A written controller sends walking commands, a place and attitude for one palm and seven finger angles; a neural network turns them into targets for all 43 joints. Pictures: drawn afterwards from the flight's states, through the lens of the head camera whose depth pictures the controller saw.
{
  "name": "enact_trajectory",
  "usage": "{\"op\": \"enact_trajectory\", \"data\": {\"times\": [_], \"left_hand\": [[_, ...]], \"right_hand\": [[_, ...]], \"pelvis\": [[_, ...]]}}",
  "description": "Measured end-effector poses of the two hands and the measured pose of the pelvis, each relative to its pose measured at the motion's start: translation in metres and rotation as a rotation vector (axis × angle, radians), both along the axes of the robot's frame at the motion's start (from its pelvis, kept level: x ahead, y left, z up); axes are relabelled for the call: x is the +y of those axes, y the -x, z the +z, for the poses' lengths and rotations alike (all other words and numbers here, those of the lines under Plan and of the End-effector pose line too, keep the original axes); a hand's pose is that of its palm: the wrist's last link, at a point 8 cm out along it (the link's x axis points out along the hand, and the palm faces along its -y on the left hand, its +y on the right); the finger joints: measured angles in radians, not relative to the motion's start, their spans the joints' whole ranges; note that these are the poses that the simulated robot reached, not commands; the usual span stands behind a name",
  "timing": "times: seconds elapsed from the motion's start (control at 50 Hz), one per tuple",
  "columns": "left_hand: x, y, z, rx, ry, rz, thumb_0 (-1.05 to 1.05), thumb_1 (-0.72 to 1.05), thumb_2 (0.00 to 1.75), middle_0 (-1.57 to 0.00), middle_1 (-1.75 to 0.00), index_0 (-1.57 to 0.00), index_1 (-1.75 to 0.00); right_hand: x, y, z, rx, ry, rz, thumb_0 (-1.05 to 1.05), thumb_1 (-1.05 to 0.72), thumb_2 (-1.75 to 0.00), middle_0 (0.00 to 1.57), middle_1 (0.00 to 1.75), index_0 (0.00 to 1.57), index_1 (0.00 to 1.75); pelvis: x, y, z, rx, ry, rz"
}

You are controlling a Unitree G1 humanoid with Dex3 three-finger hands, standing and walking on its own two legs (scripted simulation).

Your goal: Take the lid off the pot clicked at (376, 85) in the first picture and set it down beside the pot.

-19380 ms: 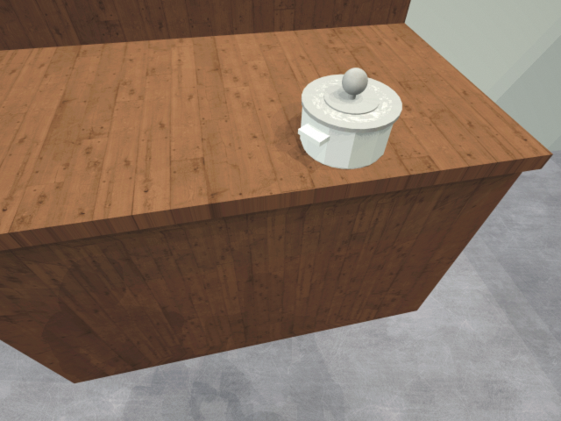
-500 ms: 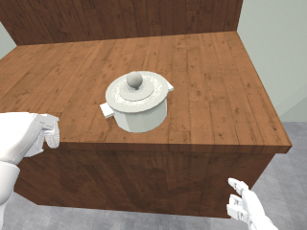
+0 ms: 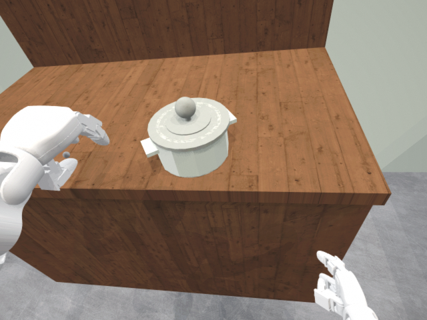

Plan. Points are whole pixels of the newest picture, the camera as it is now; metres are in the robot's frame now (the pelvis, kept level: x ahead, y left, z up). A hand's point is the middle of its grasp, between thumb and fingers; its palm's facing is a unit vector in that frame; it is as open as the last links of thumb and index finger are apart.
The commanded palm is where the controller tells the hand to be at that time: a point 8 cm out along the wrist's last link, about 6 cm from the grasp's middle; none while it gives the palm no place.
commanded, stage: reach forward and open the fingers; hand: left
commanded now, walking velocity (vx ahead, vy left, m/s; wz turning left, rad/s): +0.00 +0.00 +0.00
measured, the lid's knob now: (185, 107) +0.49 +0.12 +0.17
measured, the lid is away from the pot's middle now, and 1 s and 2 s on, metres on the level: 0.00 0.00 0.00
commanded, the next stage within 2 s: move the open hand above the knob in 0.78 s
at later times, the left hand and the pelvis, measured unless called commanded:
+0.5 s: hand (91, 130) +0.31 +0.22 +0.25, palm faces +0.06 +0.07 -1.00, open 9.7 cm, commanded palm +0.27 +0.23 +0.32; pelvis -0.02 -0.01 -0.01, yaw -1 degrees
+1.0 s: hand (79, 113) +0.33 +0.23 +0.27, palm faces +0.09 +0.05 -0.99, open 9.7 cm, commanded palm +0.28 +0.21 +0.32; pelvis -0.01 -0.01 -0.01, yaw +0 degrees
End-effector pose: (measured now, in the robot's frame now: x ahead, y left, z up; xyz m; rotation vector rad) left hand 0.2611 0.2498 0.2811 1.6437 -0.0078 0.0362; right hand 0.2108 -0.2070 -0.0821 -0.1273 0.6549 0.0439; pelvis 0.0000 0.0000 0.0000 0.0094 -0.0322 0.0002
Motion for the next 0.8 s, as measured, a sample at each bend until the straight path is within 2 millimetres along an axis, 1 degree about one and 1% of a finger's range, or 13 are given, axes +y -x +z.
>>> {"op": "enact_trajectory", "data": {"times": [0.08,0.16,0.22,0.34,0.38,0.52,0.56,0.6,0.64,0.68,0.74,0.8], "left_hand": [[0.001,-0.006,0.007,-0.012,0.023,0.023,0.0,-0.28,1.67,-0.97,-0.2,-0.98,-0.2],[-0.012,-0.007,0.006,-0.006,0.037,-0.012,0.0,-0.34,1.7,-0.95,-0.14,-0.95,-0.14],[-0.02,-0.011,0.008,-0.003,0.01,-0.034,0.0,-0.36,1.72,-0.94,-0.11,-0.94,-0.11],[-0.021,-0.02,0.032,-0.067,0.002,-0.011,0.0,-0.38,1.73,-0.93,-0.09,-0.93,-0.09],[-0.023,-0.022,0.035,-0.074,0.016,-0.001,0.0,-0.38,1.74,-0.92,-0.09,-0.93,-0.09],[-0.041,-0.03,0.021,-0.023,-0.003,-0.036,0.0,-0.38,1.74,-0.92,-0.08,-0.93,-0.08],[-0.044,-0.03,0.023,-0.025,-0.018,-0.05,0.0,-0.38,1.74,-0.92,-0.08,-0.93,-0.08],[-0.043,-0.03,0.03,-0.04,-0.026,-0.046,0.0,-0.38,1.74,-0.92,-0.08,-0.93,-0.08],[-0.039,-0.031,0.037,-0.059,-0.014,-0.026,0.0,-0.38,1.74,-0.92,-0.08,-0.93,-0.08],[-0.032,-0.033,0.039,-0.063,0.008,0.006,0.0,-0.38,1.74,-0.92,-0.08,-0.93,-0.08],[-0.028,-0.035,0.029,-0.039,0.035,0.033,0.0,-0.38,1.74,-0.92,-0.08,-0.93,-0.08],[-0.036,-0.035,0.014,0.002,0.04,-0.001,0.0,-0.38,1.74,-0.92,-0.08,-0.92,-0.08]], "right_hand": [[-0.006,0.01,-0.003,0.005,-0.013,-0.016,0.02,-0.91,-0.9,0.2,0.3,0.2,0.3],[-0.011,0.017,-0.005,0.005,-0.012,-0.025,0.02,-0.91,-0.9,0.2,0.3,0.2,0.3],[-0.014,0.021,-0.006,0.01,0.001,-0.029,0.02,-0.91,-0.9,0.2,0.3,0.2,0.3],[-0.02,0.024,-0.007,0.004,-0.009,-0.041,0.02,-0.91,-0.9,0.2,0.3,0.2,0.3],[-0.021,0.024,-0.007,-0.001,-0.019,-0.044,0.02,-0.91,-0.9,0.2,0.3,0.2,0.3],[-0.023,0.022,-0.008,-0.01,-0.031,-0.045,0.02,-0.91,-0.9,0.2,0.3,0.2,0.3],[-0.023,0.02,-0.008,-0.012,-0.029,-0.045,0.02,-0.91,-0.9,0.2,0.3,0.2,0.3],[-0.024,0.019,-0.008,-0.01,-0.024,-0.044,0.02,-0.91,-0.9,0.2,0.3,0.2,0.3],[-0.025,0.018,-0.009,-0.005,-0.026,-0.042,0.02,-0.91,-0.9,0.2,0.3,0.2,0.3],[-0.025,0.017,-0.01,0.001,-0.03,-0.039,0.02,-0.91,-0.9,0.2,0.3,0.2,0.3],[-0.026,0.016,-0.01,0.007,-0.036,-0.037,0.02,-0.91,-0.9,0.2,0.3,0.2,0.3],[-0.026,0.013,-0.009,0.002,-0.029,-0.032,0.02,-0.91,-0.9,0.2,0.3,0.2,0.3]], "pelvis": [[-0.001,0.005,-0.001,0.001,-0.005,-0.006],[-0.002,0.009,-0.002,-0.002,-0.008,-0.006],[-0.004,0.012,-0.003,-0.007,-0.012,-0.005],[-0.008,0.016,-0.004,-0.006,-0.017,-0.006],[-0.009,0.016,-0.005,-0.003,-0.018,-0.008],[-0.012,0.015,-0.006,0.002,-0.022,-0.011],[-0.013,0.014,-0.006,0.002,-0.022,-0.012],[-0.014,0.013,-0.006,0.002,-0.022,-0.01],[-0.015,0.012,-0.006,0.004,-0.02,-0.008],[-0.016,0.012,-0.006,0.008,-0.019,-0.008],[-0.016,0.011,-0.006,0.014,-0.018,-0.006],[-0.016,0.01,-0.006,0.014,-0.018,-0.003]]}}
